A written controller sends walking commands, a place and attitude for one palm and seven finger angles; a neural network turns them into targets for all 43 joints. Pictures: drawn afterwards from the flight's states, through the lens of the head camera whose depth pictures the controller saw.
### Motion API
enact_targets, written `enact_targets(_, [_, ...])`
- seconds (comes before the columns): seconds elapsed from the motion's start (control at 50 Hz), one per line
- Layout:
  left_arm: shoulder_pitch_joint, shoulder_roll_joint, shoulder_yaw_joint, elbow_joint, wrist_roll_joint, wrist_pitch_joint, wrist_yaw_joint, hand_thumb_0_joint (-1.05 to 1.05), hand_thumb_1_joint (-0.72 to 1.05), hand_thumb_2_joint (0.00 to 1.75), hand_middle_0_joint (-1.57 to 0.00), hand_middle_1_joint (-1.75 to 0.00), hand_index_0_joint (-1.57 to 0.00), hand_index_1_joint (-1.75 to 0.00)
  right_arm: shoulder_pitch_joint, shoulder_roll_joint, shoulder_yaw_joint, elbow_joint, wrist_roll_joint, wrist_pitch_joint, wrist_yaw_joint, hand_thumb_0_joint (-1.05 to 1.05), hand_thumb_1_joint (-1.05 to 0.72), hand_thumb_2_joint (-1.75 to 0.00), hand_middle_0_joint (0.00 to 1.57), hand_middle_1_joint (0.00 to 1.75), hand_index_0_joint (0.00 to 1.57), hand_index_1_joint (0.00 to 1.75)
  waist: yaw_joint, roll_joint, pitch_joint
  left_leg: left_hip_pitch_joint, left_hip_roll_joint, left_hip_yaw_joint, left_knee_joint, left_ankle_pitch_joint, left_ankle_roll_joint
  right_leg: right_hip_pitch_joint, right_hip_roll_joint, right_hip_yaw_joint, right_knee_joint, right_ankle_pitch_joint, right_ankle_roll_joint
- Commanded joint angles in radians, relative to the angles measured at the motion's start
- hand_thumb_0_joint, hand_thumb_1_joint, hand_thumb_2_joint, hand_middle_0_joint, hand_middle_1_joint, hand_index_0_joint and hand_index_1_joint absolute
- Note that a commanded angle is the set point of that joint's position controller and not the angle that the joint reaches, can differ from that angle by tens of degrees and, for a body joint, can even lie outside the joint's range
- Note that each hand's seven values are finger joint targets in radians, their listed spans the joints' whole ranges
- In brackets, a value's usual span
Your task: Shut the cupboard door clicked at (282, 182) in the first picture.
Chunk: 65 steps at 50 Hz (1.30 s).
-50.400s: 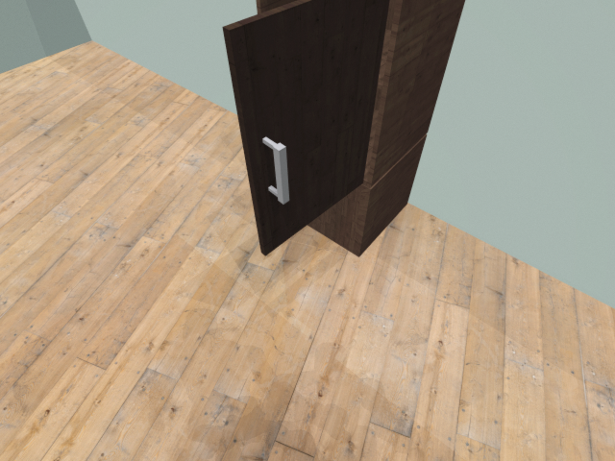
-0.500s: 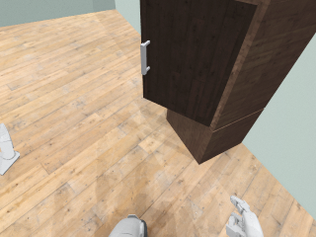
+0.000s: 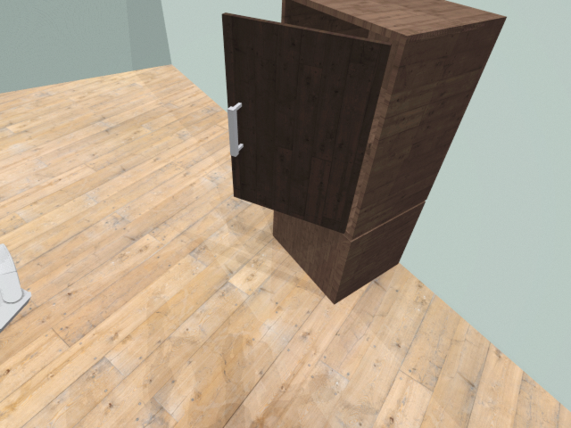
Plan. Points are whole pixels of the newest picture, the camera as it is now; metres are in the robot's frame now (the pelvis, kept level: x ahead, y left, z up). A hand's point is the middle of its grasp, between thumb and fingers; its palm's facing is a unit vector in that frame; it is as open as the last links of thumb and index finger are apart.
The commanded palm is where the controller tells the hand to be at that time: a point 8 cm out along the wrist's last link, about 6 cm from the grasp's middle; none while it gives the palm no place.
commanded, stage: stop stepping back and stand still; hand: left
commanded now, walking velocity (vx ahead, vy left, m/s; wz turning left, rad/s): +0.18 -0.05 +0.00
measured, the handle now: (236, 129) +0.92 +0.22 -0.05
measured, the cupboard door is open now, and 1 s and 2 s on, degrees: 31 31 31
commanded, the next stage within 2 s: let the arm hang, fingers relaxed in 0.98 s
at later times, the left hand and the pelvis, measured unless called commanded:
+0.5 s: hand (53, 293) +0.20 +0.26 +0.17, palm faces +0.48 -0.72 -0.50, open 7.4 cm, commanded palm +0.14 +0.29 +0.18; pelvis +0.00 -0.01 +0.00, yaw +0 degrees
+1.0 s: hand (58, 271) +0.23 +0.28 +0.16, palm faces +0.39 -0.79 -0.48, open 7.4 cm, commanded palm +0.17 +0.32 +0.18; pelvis +0.03 +0.02 +0.00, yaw -1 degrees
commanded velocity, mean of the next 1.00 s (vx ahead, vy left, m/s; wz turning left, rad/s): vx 0.01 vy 0.00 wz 0.00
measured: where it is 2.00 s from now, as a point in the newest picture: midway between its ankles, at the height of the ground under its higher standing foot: outside the picture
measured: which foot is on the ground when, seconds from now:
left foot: up 0.00-0.02, down 0.04-0.30, up 0.32-0.58, down 0.60-1.00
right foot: down 0.00-1.00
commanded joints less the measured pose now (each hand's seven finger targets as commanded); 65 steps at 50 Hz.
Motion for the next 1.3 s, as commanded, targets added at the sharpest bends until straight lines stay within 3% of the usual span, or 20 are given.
enact_targets(0.0, [-0.293, 0.146, 0.035, -0.060, 0.005, -0.033, 0.018, 0.00, 0.90, 0.90, -0.20, -0.30, -0.20, -0.30, -0.148, -0.114, -0.042, -0.162, 0.006, -0.099, -0.030, 0.00, -0.90, -0.90, 0.20, 0.30, 0.20, 0.30, -0.069, 0.081, 0.095, 0.180, 0.021, -0.072, -0.336, -0.158, 0.057, -0.182, -0.094, 0.145, -0.042, -0.405, -0.020])
enact_targets(0.02, [-0.283, 0.127, 0.028, -0.089, 0.007, -0.038, 0.015, 0.00, 0.90, 0.90, -0.20, -0.30, -0.20, -0.30, -0.149, -0.135, -0.043, -0.172, 0.009, -0.107, -0.025, 0.00, -0.90, -0.90, 0.20, 0.30, 0.20, 0.30, -0.067, 0.290, 0.114, 0.202, 0.184, -0.369, -0.496, -0.330, 0.131, -0.271, 0.012, 0.068, 0.202, -0.291, 0.033])
enact_targets(0.04, [-0.283, 0.137, 0.034, -0.116, 0.017, -0.041, 0.011, 0.00, 0.90, 0.90, -0.20, -0.30, -0.20, -0.30, -0.170, -0.119, -0.031, -0.190, 0.015, -0.115, -0.014, 0.00, -0.90, -0.90, 0.20, 0.30, 0.20, 0.30, -0.060, 0.341, 0.160, 0.116, 0.328, -0.544, -0.614, -0.408, 0.194, -0.301, 0.044, 0.010, 0.415, -0.183, 0.061])
enact_targets(0.06, [-0.211, 0.161, 0.072, -0.089, 0.028, -0.038, -0.002, 0.00, 0.90, 0.90, -0.20, -0.30, -0.20, -0.30, -0.187, -0.106, -0.041, -0.189, 0.012, -0.120, -0.007, 0.00, -0.90, -0.90, 0.20, 0.30, 0.20, 0.30, -0.039, 0.205, 0.132, 0.061, 0.310, -0.436, -0.598, -0.210, 0.197, -0.241, 0.017, 0.036, 0.531, -0.101, 0.064])
enact_targets(0.08, [-0.174, 0.222, 0.118, -0.123, 0.022, -0.051, -0.013, 0.00, 0.90, 0.90, -0.20, -0.30, -0.20, -0.30, -0.180, -0.102, -0.044, -0.161, 0.012, -0.119, 0.009, 0.00, -0.90, -0.90, 0.20, 0.30, 0.20, 0.30, -0.035, 0.238, 0.066, 0.022, 0.295, -0.428, -0.603, -0.334, 0.184, -0.191, 0.016, 0.045, 0.574, -0.087, 0.068])
enact_targets(0.1, [-0.131, 0.154, 0.077, -0.150, 0.013, -0.045, -0.015, 0.00, 0.90, 0.90, -0.20, -0.30, -0.20, -0.30, -0.207, -0.076, -0.035, -0.187, 0.011, -0.116, 0.020, 0.00, -0.90, -0.90, 0.20, 0.30, 0.20, 0.30, -0.040, 0.211, 0.102, -0.034, 0.284, -0.439, -0.600, -0.332, 0.188, -0.168, -0.007, 0.061, 0.517, -0.073, 0.062])
enact_targets(0.22, [-0.036, 0.210, 0.145, -0.238, 0.011, -0.043, 0.005, 0.00, 0.90, 0.90, -0.20, -0.30, -0.20, -0.30, -0.208, -0.066, -0.018, -0.199, 0.007, -0.087, 0.024, 0.00, -0.90, -0.90, 0.20, 0.30, 0.20, 0.30, -0.027, 0.203, 0.056, -0.200, 0.155, -0.118, -0.414, -0.287, 0.063, 0.290, 0.039, -0.034, -0.039, -0.112, 0.039])
enact_targets(0.24, [-0.044, 0.208, 0.153, -0.217, 0.012, -0.037, 0.011, 0.00, 0.90, 0.90, -0.20, -0.30, -0.20, -0.30, -0.200, -0.065, -0.022, -0.199, 0.007, -0.078, 0.023, 0.00, -0.90, -0.90, 0.20, 0.30, 0.20, 0.30, -0.027, 0.124, 0.046, -0.241, 0.100, -0.061, -0.262, -0.256, 0.038, 0.324, -0.020, 0.073, -0.118, -0.177, -0.001])
enact_targets(0.28, [-0.063, 0.227, 0.171, -0.153, -0.002, -0.022, 0.023, 0.00, 0.90, 0.90, -0.20, -0.30, -0.20, -0.30, -0.199, -0.067, -0.030, -0.199, 0.011, -0.069, 0.022, 0.00, -0.90, -0.90, 0.20, 0.30, 0.20, 0.30, -0.027, -0.116, 0.072, -0.306, -0.023, -0.014, 0.192, -0.126, -0.006, 0.226, -0.345, 0.606, -0.368, -0.184, -0.158])
enact_targets(0.38, [-0.035, 0.152, 0.118, -0.058, -0.005, -0.058, 0.017, 0.00, 0.90, 0.90, -0.20, -0.30, -0.20, -0.30, -0.196, -0.046, -0.019, -0.174, 0.016, -0.055, 0.022, 0.00, -0.90, -0.90, 0.20, 0.30, 0.20, 0.30, -0.038, 0.015, -0.017, -0.202, 0.009, -0.038, 0.151, 0.023, -0.028, 0.318, -0.275, 0.297, -0.177, 0.565, -0.091])
enact_targets(0.48, [-0.142, 0.139, 0.060, -0.090, -0.008, -0.060, 0.018, 0.00, 0.90, 0.90, -0.20, -0.30, -0.20, -0.30, -0.239, -0.060, -0.024, -0.203, 0.026, -0.058, 0.006, 0.00, -0.90, -0.90, 0.20, 0.30, 0.20, 0.30, -0.023, -0.138, 0.038, -0.010, -0.019, 0.027, -0.096, 0.116, -0.005, 0.219, -0.225, 0.165, -0.192, 0.463, -0.031])
enact_targets(0.54, [-0.125, 0.149, 0.056, -0.152, -0.008, -0.058, 0.012, 0.00, 0.90, 0.90, -0.20, -0.30, -0.20, -0.30, -0.225, -0.065, -0.028, -0.211, 0.023, -0.062, 0.005, 0.00, -0.90, -0.90, 0.20, 0.30, 0.20, 0.30, -0.029, -0.050, 0.044, 0.151, -0.020, 0.012, -0.252, 0.249, 0.004, 0.137, -0.192, 0.140, -0.160, 0.360, -0.007])
enact_targets(0.6, [-0.107, 0.191, 0.104, -0.273, -0.006, -0.069, 0.013, 0.00, 0.90, 0.90, -0.20, -0.30, -0.20, -0.30, -0.224, -0.091, -0.038, -0.238, 0.029, -0.061, -0.003, 0.00, -0.90, -0.90, 0.20, 0.30, 0.20, 0.30, -0.012, 0.203, -0.020, 0.282, 0.152, -0.180, -0.342, 0.517, 0.066, 0.067, -0.055, 0.070, -0.021, 0.184, 0.072])
enact_targets(0.66, [-0.055, 0.203, 0.139, -0.268, -0.012, -0.068, 0.005, 0.00, 0.90, 0.90, -0.20, -0.30, -0.20, -0.30, -0.213, -0.065, -0.020, -0.240, 0.025, -0.068, 0.001, 0.00, -0.90, -0.90, 0.20, 0.30, 0.20, 0.30, -0.020, 0.251, -0.038, 0.220, 0.154, -0.171, -0.356, 0.608, 0.050, 0.138, -0.011, 0.040, -0.060, 0.192, 0.063])
enact_targets(0.8, [0.042, 0.140, 0.110, -0.167, -0.037, -0.033, -0.006, 0.00, 0.90, 0.90, -0.20, -0.30, -0.20, -0.30, -0.190, -0.070, -0.017, -0.242, 0.036, -0.056, 0.013, 0.00, -0.90, -0.90, 0.20, 0.30, 0.20, 0.30, -0.040, 0.134, -0.112, 0.194, 0.108, -0.075, -0.300, 0.515, 0.004, 0.230, -0.050, 0.088, -0.122, 0.392, 0.049])
enact_targets(1.04, [-0.075, 0.157, 0.080, -0.166, -0.032, -0.003, -0.002, 0.00, 0.90, 0.90, -0.20, -0.30, -0.20, -0.30, -0.221, -0.064, 0.003, -0.236, 0.031, -0.045, -0.003, 0.00, -0.90, -0.90, 0.20, 0.30, 0.20, 0.30, -0.037, 0.104, -0.015, 0.143, 0.087, -0.083, -0.366, 0.241, 0.013, 0.151, -0.055, 0.104, -0.196, 0.180, 0.049])
enact_targets(1.06, [-0.102, -0.059, -0.360, 0.571, 0.029, 0.138, -0.142, 0.00, 0.90, 0.90, -0.20, -0.30, -0.20, -0.30, -0.290, -0.222, -0.032, -0.070, 0.041, -0.112, 0.092, 0.00, -0.90, -0.90, 0.20, 0.30, 0.20, 0.30, -0.055, 0.106, 0.106, 0.072, 0.103, -0.083, -0.216, 0.426, 0.016, 0.043, -0.123, 0.025, -0.072, 0.296, 0.031])
enact_targets(1.12, [-0.133, -0.105, -0.353, 0.655, 0.037, 0.224, -0.177, 0.00, 0.90, 0.90, -0.20, -0.30, -0.20, -0.30, -0.157, -0.150, -0.029, -0.031, 0.015, -0.034, 0.093, 0.00, -0.90, -0.90, 0.20, 0.30, 0.20, 0.30, -0.040, 0.077, 0.026, 0.092, 0.107, -0.083, -0.255, 0.295, 0.026, 0.037, -0.099, 0.068, -0.098, 0.125, 0.015])
enact_targets(1.22, [-0.236, -0.094, -0.385, 0.922, 0.043, 0.217, -0.173, 0.00, 0.90, 0.90, -0.20, -0.30, -0.20, -0.30, -0.144, -0.112, 0.002, 0.006, -0.004, 0.031, 0.091, 0.00, -0.90, -0.90, 0.20, 0.30, 0.20, 0.30, -0.042, -0.171, 0.071, 0.103, 0.058, -0.105, -0.249, 0.267, 0.031, 0.033, -0.121, 0.116, -0.139, 0.078, -0.015])
enact_targets(1.28, [-0.256, -0.085, -0.399, 1.084, 0.041, 0.219, -0.164, 0.00, 0.90, 0.90, -0.20, -0.30, -0.20, -0.30, -0.127, -0.124, 0.004, 0.063, -0.013, 0.046, 0.090, 0.00, -0.90, -0.90, 0.20, 0.30, 0.20, 0.30, -0.046, -0.023, 0.067, 0.162, 0.065, -0.116, -0.296, 0.325, 0.029, 0.039, -0.100, 0.111, -0.134, 0.043, -0.010])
